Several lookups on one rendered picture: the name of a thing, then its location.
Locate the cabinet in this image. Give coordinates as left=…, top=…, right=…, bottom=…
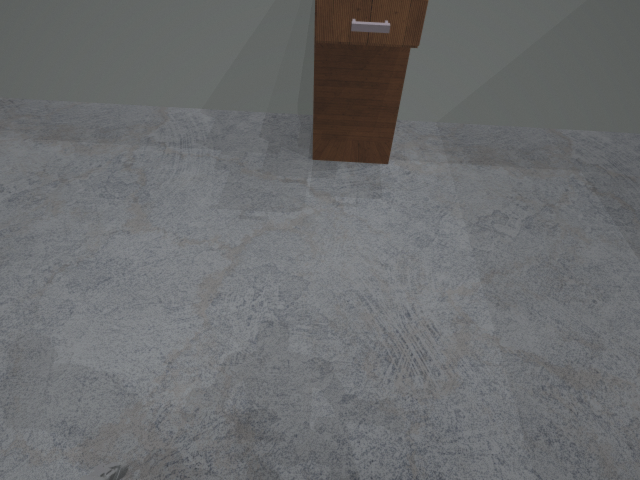
left=313, top=0, right=410, bottom=164

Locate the handle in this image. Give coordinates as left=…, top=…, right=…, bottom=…
left=351, top=19, right=390, bottom=33

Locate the drawer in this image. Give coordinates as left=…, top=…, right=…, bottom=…
left=316, top=0, right=428, bottom=48

